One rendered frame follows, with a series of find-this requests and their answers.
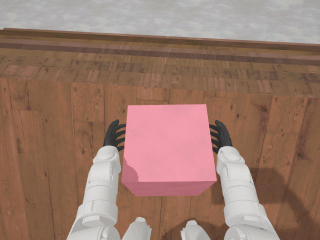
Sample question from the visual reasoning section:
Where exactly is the robot right shin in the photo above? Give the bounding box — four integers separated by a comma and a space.
185, 220, 198, 228

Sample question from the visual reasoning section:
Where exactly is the robot right upper arm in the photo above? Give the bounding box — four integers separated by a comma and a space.
224, 224, 280, 240

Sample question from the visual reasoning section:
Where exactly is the left robot forearm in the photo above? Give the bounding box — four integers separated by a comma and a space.
66, 145, 121, 240

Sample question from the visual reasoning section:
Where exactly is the robot right hand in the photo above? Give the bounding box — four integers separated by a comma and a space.
209, 120, 233, 154

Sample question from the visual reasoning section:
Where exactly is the carton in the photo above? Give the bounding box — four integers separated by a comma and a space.
121, 104, 217, 196

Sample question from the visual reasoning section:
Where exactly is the robot left upper arm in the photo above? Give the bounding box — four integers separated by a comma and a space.
67, 224, 121, 240

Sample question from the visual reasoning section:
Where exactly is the robot left shin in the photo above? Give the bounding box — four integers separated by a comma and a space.
129, 217, 147, 226

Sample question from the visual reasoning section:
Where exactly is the robot shin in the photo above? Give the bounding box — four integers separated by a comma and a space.
185, 220, 198, 228
129, 217, 147, 226

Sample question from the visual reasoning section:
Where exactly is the robot left hand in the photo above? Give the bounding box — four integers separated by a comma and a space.
103, 119, 127, 152

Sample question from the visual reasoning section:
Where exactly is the right robot forearm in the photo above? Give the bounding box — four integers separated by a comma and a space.
216, 146, 280, 239

